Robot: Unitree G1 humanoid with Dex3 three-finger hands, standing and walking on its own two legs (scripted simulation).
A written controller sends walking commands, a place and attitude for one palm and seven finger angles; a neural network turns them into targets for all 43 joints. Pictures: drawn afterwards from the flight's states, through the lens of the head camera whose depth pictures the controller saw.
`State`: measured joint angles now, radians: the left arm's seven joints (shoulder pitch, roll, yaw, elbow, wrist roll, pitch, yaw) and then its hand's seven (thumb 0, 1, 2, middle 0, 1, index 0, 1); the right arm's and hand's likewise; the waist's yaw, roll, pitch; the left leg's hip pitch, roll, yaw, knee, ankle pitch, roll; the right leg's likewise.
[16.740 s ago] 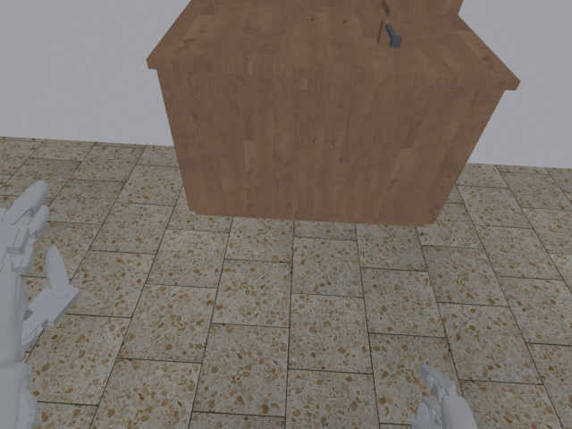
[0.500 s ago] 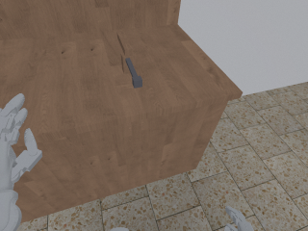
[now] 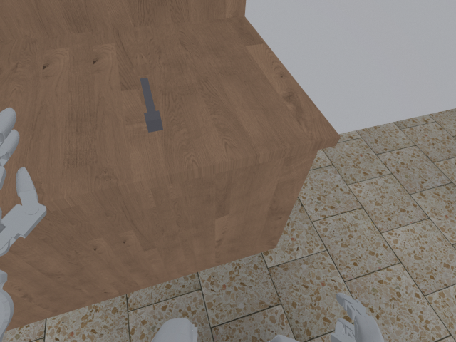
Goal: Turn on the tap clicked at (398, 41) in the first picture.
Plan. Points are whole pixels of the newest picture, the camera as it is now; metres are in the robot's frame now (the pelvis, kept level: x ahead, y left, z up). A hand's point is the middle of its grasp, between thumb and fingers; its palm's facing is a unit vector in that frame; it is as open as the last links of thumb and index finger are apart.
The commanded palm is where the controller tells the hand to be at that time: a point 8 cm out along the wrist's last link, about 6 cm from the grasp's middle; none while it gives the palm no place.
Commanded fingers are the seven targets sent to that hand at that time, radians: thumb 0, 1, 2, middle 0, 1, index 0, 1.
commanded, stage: shuffle to correct the standing spot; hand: left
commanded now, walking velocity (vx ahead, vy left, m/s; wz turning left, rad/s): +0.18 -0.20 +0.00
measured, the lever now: (153, 121) +0.46 +0.20 +0.11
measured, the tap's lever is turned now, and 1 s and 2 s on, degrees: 0 0 0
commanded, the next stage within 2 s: come to a stop and stand still in 0.66 s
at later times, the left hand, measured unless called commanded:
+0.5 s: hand (165, 173) +0.29 +0.12 +0.18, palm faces +0.43 -0.80 -0.42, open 7.4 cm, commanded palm +0.24 +0.15 +0.20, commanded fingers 0.00 0.90 0.90 -0.20 -0.30 -0.20 -0.30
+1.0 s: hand (264, 146) +0.36 -0.01 +0.18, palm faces +0.43 -0.79 -0.43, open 7.4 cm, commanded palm +0.30 +0.04 +0.20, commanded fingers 0.00 0.90 0.90 -0.20 -0.30 -0.20 -0.30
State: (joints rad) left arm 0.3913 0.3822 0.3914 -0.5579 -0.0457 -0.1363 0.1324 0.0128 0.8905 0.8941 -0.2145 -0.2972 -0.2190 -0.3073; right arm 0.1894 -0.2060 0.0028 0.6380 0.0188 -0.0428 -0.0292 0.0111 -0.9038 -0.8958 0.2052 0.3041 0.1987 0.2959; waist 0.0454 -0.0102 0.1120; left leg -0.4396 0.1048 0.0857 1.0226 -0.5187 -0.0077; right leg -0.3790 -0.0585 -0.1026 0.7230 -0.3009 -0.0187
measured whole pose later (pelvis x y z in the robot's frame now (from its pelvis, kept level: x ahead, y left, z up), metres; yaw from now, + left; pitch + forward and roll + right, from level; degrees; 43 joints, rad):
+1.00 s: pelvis +0.15 -0.25 +0.02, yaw +2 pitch -2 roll +2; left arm 0.45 0.32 0.33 -0.46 -0.04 -0.12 0.15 0.01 0.89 0.89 -0.21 -0.30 -0.22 -0.31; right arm 0.18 -0.23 0.01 0.63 0.02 -0.05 -0.04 0.01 -0.90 -0.90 0.20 0.30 0.20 0.30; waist 0.01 0.03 0.09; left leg -0.42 0.05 0.06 0.99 -0.43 -0.04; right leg -0.29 -0.05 -0.11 0.59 -0.26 -0.05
